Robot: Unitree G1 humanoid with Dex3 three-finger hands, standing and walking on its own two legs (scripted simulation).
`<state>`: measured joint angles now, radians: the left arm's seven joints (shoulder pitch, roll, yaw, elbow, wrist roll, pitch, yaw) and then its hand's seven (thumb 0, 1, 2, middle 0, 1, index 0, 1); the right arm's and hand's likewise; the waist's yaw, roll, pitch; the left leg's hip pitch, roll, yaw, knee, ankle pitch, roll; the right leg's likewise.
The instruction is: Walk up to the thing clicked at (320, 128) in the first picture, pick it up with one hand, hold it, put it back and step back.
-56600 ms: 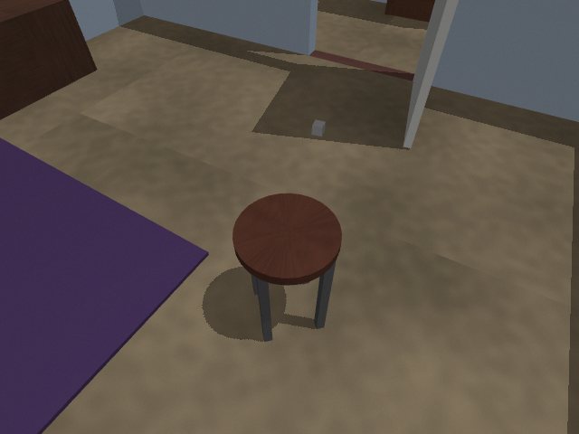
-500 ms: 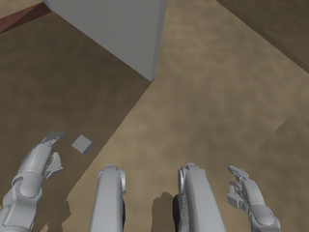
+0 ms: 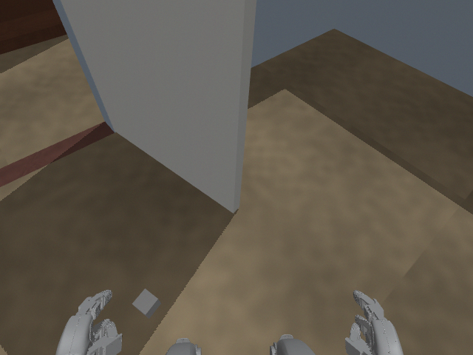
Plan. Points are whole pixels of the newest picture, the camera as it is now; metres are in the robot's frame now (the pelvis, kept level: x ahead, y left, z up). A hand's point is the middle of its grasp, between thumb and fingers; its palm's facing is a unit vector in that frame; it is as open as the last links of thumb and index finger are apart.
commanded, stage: home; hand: left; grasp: from above
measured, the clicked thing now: (147, 303) +0.39 +0.29 -0.65
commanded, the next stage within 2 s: none
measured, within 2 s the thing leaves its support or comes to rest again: neither
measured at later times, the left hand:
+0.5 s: hand (110, 353) +0.17 +0.18 -0.02, palm faces +0.08 -0.98 -0.20, open 7.5 cm
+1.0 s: hand (110, 353) +0.17 +0.18 -0.01, palm faces +0.07 -0.98 -0.20, open 7.5 cm
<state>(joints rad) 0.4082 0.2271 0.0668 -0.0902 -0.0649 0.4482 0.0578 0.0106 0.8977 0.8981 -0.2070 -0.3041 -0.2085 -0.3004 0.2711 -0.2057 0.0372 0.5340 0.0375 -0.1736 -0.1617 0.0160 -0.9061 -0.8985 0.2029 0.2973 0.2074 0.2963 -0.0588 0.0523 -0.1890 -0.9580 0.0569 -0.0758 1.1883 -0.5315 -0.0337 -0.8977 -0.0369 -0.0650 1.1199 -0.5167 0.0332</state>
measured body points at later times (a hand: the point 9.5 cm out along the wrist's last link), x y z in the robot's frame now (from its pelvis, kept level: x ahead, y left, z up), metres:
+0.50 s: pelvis +0.01 +0.00 +0.03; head +0.03 +0.00 +0.48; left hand +0.16 +0.23 +0.00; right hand +0.19 -0.24 -0.03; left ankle +0.02 +0.13 -0.65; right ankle +0.01 -0.14 -0.65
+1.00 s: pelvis +0.01 +0.00 +0.03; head +0.03 +0.00 +0.48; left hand +0.16 +0.23 +0.00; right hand +0.17 -0.24 -0.03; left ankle +0.02 +0.13 -0.65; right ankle +0.01 -0.14 -0.65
